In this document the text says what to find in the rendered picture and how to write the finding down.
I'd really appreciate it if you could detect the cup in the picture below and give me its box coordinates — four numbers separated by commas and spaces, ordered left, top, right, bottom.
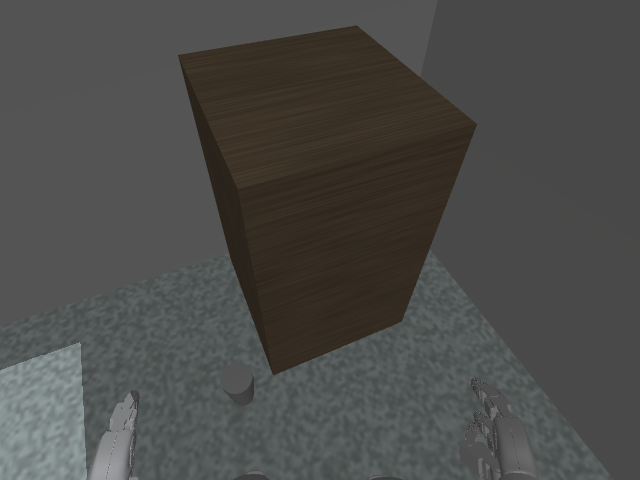
221, 362, 254, 406

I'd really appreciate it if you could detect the left robot hand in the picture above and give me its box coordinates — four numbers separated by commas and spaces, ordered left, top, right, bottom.
86, 390, 139, 480

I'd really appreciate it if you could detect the right robot hand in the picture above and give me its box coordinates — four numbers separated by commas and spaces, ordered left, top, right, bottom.
459, 378, 538, 480

